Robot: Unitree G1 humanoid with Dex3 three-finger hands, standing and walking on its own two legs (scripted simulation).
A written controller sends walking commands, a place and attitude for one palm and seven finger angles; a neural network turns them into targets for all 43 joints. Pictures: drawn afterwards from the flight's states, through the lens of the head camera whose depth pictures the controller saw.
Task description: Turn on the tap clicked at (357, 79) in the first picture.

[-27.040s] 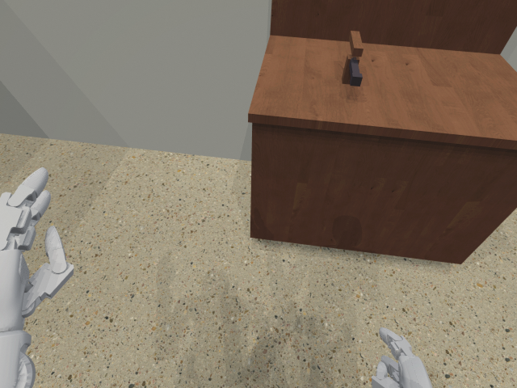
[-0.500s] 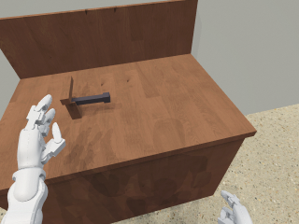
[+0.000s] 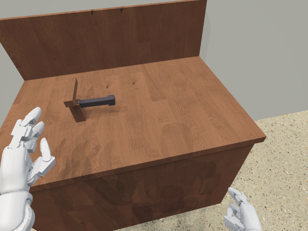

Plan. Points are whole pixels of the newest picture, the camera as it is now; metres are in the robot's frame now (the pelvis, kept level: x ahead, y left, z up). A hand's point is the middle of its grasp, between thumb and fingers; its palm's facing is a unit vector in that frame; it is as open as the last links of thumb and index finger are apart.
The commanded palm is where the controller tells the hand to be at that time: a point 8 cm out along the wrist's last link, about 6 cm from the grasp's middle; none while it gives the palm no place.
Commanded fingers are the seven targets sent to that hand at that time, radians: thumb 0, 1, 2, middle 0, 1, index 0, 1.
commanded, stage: draw the hand back beside the body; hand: left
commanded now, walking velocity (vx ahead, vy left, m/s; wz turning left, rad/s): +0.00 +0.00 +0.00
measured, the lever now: (111, 100) +0.52 +0.24 +0.04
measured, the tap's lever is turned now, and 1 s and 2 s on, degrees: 86 86 86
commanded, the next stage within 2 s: step back with the hand held close in 0.02 s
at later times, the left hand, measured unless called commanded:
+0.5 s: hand (49, 171) +0.18 +0.24 +0.14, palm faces +0.30 -0.85 -0.43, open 7.4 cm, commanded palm +0.13 +0.29 +0.17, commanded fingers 0.00 0.90 0.90 -0.20 -0.30 -0.20 -0.30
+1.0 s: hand (12, 192) +0.13 +0.28 +0.16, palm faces +0.43 -0.79 -0.44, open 7.4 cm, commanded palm +0.07 +0.31 +0.17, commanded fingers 0.00 0.90 0.90 -0.20 -0.30 -0.20 -0.30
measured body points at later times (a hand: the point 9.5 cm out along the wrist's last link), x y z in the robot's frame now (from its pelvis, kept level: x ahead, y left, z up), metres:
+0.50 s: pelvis -0.03 +0.01 -0.01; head +0.00 +0.00 +0.44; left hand +0.16 +0.29 +0.16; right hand +0.14 -0.23 -0.09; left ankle -0.01 +0.12 -0.74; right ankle +0.03 -0.09 -0.74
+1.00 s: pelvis -0.08 +0.03 -0.02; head -0.06 +0.03 +0.43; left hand +0.10 +0.32 +0.18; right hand +0.09 -0.20 -0.10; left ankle -0.01 +0.12 -0.74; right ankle +0.01 -0.09 -0.74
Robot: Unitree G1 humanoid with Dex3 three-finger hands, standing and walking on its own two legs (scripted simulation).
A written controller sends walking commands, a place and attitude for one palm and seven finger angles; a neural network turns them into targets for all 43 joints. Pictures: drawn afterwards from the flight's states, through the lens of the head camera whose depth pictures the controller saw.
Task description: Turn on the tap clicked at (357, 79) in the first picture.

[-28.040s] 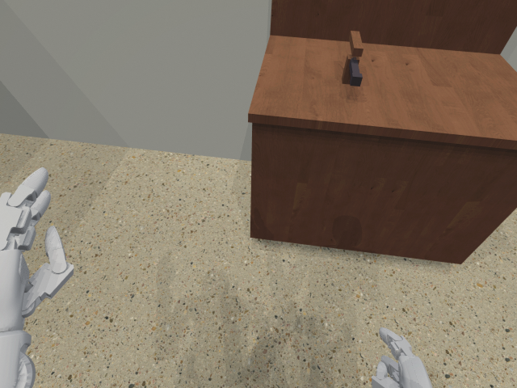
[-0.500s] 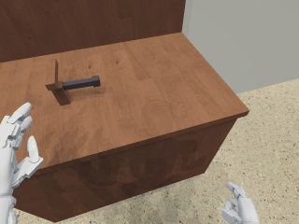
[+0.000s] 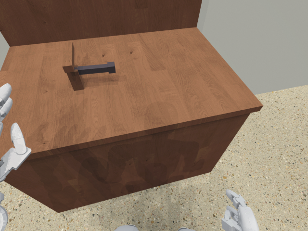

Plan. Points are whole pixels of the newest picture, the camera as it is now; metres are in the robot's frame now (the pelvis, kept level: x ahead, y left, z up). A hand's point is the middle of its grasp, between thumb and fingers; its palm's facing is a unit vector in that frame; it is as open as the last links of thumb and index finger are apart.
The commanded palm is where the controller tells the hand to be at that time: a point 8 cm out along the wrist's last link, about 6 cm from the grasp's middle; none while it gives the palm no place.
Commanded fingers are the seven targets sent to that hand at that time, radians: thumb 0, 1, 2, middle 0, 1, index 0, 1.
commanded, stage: step back with the hand held close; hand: left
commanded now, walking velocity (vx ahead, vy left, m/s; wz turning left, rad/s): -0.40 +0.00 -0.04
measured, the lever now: (111, 67) +0.61 +0.20 +0.06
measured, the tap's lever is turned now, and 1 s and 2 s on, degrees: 86 86 86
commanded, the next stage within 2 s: stop stepping back and stand still in 0.54 s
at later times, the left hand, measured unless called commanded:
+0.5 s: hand (4, 197) +0.14 +0.23 +0.18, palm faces +0.43 -0.82 -0.39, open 7.4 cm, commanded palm +0.08 +0.26 +0.19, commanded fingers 0.00 0.90 0.90 -0.20 -0.30 -0.20 -0.30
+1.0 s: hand out of the picture +0.01 +0.25 +0.18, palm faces +0.46 -0.83 -0.33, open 7.4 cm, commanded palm -0.04 +0.28 +0.19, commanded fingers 0.00 0.90 0.90 -0.20 -0.30 -0.20 -0.30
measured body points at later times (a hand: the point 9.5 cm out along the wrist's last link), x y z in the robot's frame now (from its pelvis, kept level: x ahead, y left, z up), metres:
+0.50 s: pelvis -0.09 -0.01 +0.01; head -0.05 +0.00 +0.45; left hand +0.11 +0.28 +0.20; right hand +0.10 -0.21 -0.08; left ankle -0.02 +0.13 -0.72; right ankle -0.09 -0.14 -0.73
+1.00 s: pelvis -0.20 +0.00 +0.02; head -0.22 +0.01 +0.47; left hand -0.02 +0.29 +0.20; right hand -0.09 -0.25 -0.07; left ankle -0.21 +0.11 -0.72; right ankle -0.17 -0.12 -0.71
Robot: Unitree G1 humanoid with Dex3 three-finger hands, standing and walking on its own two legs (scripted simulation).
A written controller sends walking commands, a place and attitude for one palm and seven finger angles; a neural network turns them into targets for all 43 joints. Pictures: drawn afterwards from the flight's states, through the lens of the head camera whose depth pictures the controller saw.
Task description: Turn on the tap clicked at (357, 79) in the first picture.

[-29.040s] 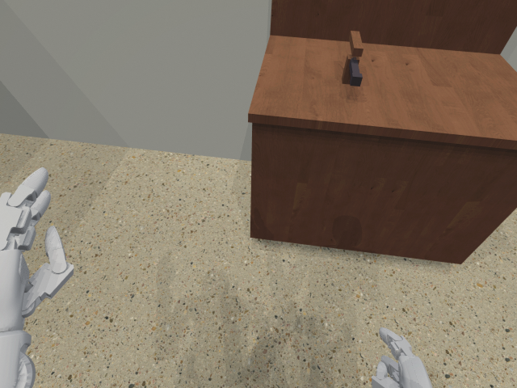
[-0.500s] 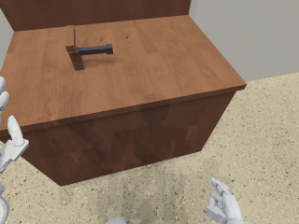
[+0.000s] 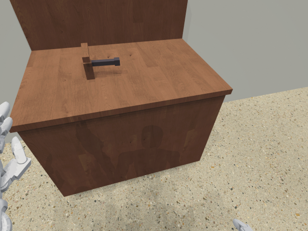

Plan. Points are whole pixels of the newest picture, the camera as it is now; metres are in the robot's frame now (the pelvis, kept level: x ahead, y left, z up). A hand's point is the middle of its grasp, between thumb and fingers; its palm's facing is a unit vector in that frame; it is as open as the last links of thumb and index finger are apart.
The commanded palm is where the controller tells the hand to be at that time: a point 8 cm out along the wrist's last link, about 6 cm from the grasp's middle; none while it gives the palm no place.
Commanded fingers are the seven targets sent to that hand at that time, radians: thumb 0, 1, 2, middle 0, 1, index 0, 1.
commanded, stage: stop stepping back and stand still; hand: left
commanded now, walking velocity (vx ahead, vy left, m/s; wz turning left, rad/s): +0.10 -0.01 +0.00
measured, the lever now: (117, 61) +0.81 +0.21 +0.05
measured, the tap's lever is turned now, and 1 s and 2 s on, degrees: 86 86 86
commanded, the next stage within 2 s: stand and check the lever's angle in 0.34 s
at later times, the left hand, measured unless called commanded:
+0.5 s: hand (49, 164) +0.21 +0.23 +0.14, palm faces +0.41 -0.84 -0.35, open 7.4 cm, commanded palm +0.15 +0.26 +0.17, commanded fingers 0.00 0.90 0.90 -0.20 -0.30 -0.20 -0.30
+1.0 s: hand (62, 157) +0.23 +0.21 +0.14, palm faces +0.36 -0.86 -0.36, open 7.4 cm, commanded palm +0.18 +0.25 +0.17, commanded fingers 0.00 0.90 0.90 -0.20 -0.30 -0.20 -0.30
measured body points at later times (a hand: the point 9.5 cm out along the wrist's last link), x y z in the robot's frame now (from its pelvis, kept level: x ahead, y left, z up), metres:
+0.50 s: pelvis -0.01 -0.02 -0.01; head -0.01 -0.02 +0.44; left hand +0.18 +0.27 +0.16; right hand +0.14 -0.25 -0.11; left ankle +0.00 +0.09 -0.73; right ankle +0.02 -0.13 -0.74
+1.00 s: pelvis +0.01 -0.02 +0.00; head +0.03 -0.03 +0.45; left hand +0.21 +0.25 +0.16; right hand +0.20 -0.26 -0.07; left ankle +0.01 +0.09 -0.74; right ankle +0.02 -0.13 -0.74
